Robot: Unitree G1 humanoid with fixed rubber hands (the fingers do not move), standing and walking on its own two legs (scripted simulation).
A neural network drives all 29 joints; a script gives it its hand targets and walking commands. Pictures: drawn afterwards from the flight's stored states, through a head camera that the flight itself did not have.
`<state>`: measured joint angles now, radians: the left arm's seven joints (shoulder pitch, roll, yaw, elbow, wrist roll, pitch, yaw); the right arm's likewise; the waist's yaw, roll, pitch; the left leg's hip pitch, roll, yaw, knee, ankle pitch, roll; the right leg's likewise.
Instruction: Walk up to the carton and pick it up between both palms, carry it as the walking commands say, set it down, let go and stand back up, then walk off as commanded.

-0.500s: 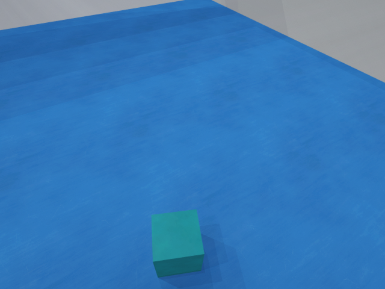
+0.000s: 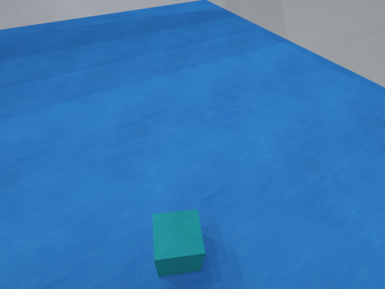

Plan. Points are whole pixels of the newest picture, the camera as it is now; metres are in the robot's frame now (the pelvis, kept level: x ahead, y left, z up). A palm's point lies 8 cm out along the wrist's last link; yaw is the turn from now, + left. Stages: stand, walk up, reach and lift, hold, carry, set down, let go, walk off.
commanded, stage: stand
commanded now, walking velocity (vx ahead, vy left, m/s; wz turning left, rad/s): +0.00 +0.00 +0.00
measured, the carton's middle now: (177, 243) +0.44 +0.05 -0.65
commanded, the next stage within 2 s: walk off in 0.32 s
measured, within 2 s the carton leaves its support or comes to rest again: neither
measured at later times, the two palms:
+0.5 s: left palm out of the picture -0.06 +0.20 -0.15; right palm out of the picture -0.03 -0.21 -0.14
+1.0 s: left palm out of the picture -0.03 +0.17 -0.14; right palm out of the picture -0.09 -0.34 -0.14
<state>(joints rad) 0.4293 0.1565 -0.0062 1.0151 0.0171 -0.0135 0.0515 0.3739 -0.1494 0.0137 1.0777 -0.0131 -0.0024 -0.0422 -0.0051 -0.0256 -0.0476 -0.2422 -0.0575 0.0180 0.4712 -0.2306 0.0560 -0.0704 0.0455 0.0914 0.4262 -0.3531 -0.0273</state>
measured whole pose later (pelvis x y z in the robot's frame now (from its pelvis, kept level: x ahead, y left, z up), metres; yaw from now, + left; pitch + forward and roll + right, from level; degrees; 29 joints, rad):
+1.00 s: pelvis -0.05 -0.09 +0.00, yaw -1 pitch +1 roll -1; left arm 0.32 0.23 0.08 1.01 0.04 0.06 0.02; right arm 0.33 -0.21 -0.06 1.09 -0.04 0.04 -0.08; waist -0.06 0.01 -0.01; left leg -0.33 0.10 -0.04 0.46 -0.14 -0.07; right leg -0.35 -0.03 0.02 0.81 -0.44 0.06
